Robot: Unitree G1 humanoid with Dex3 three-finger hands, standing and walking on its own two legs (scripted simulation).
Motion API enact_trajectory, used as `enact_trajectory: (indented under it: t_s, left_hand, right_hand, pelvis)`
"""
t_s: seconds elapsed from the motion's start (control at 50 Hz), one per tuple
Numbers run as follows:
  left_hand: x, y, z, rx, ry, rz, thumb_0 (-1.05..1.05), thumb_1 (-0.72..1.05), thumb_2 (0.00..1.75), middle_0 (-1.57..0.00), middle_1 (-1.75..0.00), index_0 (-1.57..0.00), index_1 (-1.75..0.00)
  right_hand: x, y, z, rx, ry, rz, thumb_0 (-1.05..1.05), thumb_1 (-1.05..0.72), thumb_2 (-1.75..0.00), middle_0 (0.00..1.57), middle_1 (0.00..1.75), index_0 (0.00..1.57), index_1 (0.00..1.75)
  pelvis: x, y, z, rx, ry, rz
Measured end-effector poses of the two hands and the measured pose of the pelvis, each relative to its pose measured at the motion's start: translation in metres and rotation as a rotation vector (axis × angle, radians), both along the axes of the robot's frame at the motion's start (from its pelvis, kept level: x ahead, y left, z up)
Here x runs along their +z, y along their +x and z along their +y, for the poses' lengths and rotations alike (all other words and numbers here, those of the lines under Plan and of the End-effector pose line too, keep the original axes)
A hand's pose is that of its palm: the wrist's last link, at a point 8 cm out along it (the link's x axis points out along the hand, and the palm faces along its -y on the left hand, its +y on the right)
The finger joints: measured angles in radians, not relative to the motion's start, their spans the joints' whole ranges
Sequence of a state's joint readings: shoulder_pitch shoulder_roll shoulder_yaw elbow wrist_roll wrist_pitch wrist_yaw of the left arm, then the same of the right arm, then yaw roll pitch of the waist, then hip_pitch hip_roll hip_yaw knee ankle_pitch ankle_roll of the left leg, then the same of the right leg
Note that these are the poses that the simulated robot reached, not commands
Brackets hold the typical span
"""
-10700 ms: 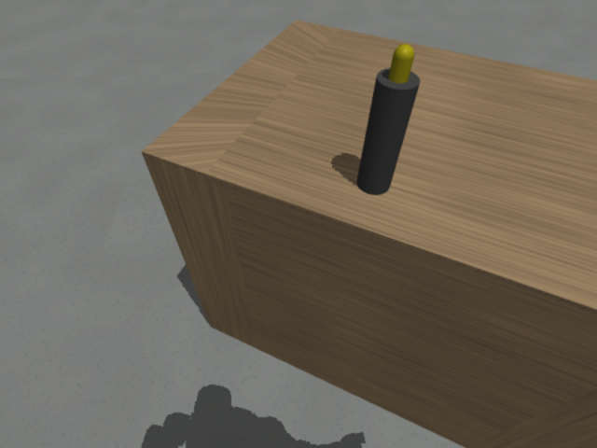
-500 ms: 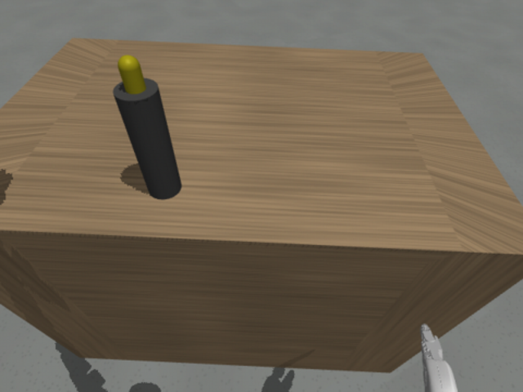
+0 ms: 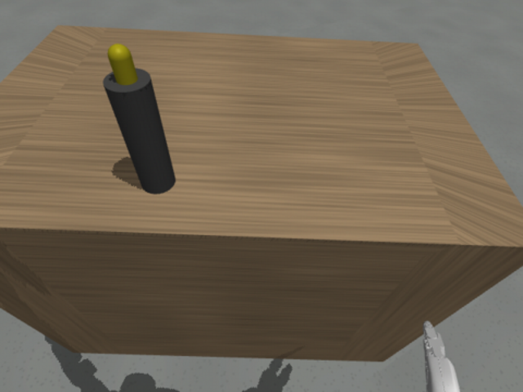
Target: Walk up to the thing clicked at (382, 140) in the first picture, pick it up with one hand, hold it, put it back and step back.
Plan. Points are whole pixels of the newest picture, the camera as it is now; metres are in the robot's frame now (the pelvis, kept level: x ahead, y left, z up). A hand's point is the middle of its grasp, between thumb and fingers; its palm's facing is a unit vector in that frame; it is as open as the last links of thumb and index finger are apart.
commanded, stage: go down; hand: left
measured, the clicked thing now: (141, 126) +0.46 +0.19 +0.16
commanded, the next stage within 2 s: approach in 0.36 s
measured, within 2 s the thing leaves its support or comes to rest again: neither
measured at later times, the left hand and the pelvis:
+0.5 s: hand out of the picture +0.36 +0.38 +0.21, palm faces +0.16 -0.99 +0.00, open 17.7 cm; pelvis +0.01 +0.00 +0.00, yaw +0 degrees
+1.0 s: hand (93, 167) +0.43 +0.27 +0.11, palm faces +0.04 -1.00 +0.06, open 17.7 cm; pelvis -0.01 +0.00 -0.01, yaw -1 degrees
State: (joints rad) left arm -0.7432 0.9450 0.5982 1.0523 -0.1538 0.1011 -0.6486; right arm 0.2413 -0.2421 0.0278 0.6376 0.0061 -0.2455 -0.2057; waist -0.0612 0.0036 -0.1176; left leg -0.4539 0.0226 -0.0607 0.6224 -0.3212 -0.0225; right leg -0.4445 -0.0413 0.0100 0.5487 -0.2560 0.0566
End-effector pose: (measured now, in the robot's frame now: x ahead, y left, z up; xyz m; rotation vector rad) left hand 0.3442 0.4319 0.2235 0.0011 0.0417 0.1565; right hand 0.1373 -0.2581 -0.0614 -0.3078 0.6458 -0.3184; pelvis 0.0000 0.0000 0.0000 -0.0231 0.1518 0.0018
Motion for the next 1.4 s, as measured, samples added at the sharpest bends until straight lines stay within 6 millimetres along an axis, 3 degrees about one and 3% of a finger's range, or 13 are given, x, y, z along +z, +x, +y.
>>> enact_trajectory:
  t_s: [0.14, 0.32, 0.48, 0.64, 0.72, 0.82, 0.94, 1.04, 1.12, 1.22, 1.4]
  left_hand:
    - [-0.009, -0.002, 0.003, 0.007, -0.009, -0.003, -0.02, -0.61, 0.05, -0.06, -0.05, -0.06, -0.06]
    - [0.003, -0.004, 0.004, 0.011, 0.003, -0.021, -0.02, -0.61, 0.06, -0.05, -0.05, -0.06, -0.06]
    - [-0.008, -0.011, 0.002, 0.005, -0.009, 0.006, -0.02, -0.61, 0.06, -0.06, -0.06, -0.06, -0.07]
    - [-0.002, -0.009, -0.003, 0.005, 0.003, -0.011, -0.02, -0.61, 0.06, -0.06, -0.06, -0.05, -0.07]
    - [-0.017, -0.002, -0.016, -0.033, 0.0, 0.034, -0.02, -0.61, 0.05, -0.06, -0.06, -0.05, -0.07]
    - [-0.055, 0.014, -0.042, -0.08, -0.033, 0.067, -0.01, -0.61, 0.04, -0.06, -0.06, -0.05, -0.07]
    - [-0.102, 0.045, -0.087, -0.112, -0.061, 0.048, -0.02, -0.61, 0.04, -0.06, -0.06, -0.05, -0.07]
    - [-0.125, 0.071, -0.127, -0.125, -0.068, 0.023, -0.02, -0.61, 0.03, -0.06, -0.06, -0.06, -0.06]
    - [-0.131, 0.084, -0.147, -0.097, -0.058, 0.002, -0.02, -0.61, 0.03, -0.06, -0.06, -0.07, -0.06]
    - [-0.123, 0.086, -0.156, -0.052, -0.025, -0.028, -0.02, -0.58, 0.03, -0.07, -0.06, -0.07, -0.05]
    - [-0.118, 0.067, -0.162, -0.056, -0.022, -0.04, -0.02, -0.54, 0.01, -0.06, -0.04, -0.08, -0.03]
  right_hand:
    - [-0.002, 0.003, 0.003, 0.004, 0.002, 0.01, -0.01, 0.52, -0.05, 0.05, 0.05, 0.05, 0.05]
    - [0.001, 0.013, 0.003, 0.003, 0.006, -0.019, -0.01, 0.52, -0.05, 0.06, 0.05, 0.05, 0.05]
    - [-0.001, 0.009, 0.006, 0.025, 0.014, -0.002, -0.01, 0.51, -0.05, 0.05, 0.05, 0.05, 0.05]
    - [-0.001, 0.008, 0.005, 0.031, 0.01, -0.002, -0.01, 0.52, -0.05, 0.05, 0.05, 0.05, 0.05]
    - [-0.002, 0.008, 0.01, 0.044, 0.024, -0.009, -0.01, 0.53, -0.05, 0.05, 0.05, 0.05, 0.05]
    - [-0.005, 0.003, 0.013, 0.055, 0.036, -0.009, -0.01, 0.54, -0.04, 0.05, 0.05, 0.05, 0.05]
    - [-0.004, -0.008, 0.007, 0.044, 0.026, 0.0, -0.01, 0.54, -0.04, 0.06, 0.05, 0.05, 0.05]
    - [-0.006, -0.02, -0.002, 0.009, 0.02, 0.026, -0.01, 0.53, -0.04, 0.06, 0.05, 0.05, 0.05]
    - [-0.011, -0.028, -0.009, -0.025, 0.036, 0.057, -0.01, 0.53, -0.04, 0.05, 0.05, 0.05, 0.05]
    - [-0.019, -0.027, -0.016, -0.059, 0.069, 0.072, -0.01, 0.52, -0.04, 0.05, 0.05, 0.05, 0.05]
    - [-0.009, 0.009, -0.012, 0.011, 0.109, -0.019, -0.01, 0.53, -0.04, 0.05, 0.05, 0.05, 0.05]
  pelvis:
    - [0.0, 0.004, 0.002, -0.002, -0.002, 0.005]
    - [-0.001, 0.007, 0.001, 0.002, -0.003, -0.001]
    - [-0.001, 0.006, 0.0, 0.005, 0.0, -0.003]
    - [-0.001, 0.002, -0.002, 0.008, 0.001, -0.013]
    - [-0.002, -0.002, -0.002, 0.013, 0.003, -0.007]
    - [-0.005, -0.007, -0.002, 0.011, 0.006, 0.007]
    - [-0.011, -0.012, -0.001, 0.0, 0.004, 0.03]
    - [-0.016, -0.012, -0.001, -0.018, -0.003, 0.052]
    - [-0.02, -0.009, 0.0, -0.033, -0.006, 0.065]
    - [-0.022, -0.001, -0.001, -0.045, -0.004, 0.067]
    - [-0.023, 0.005, -0.007, -0.033, 0.007, 0.048]
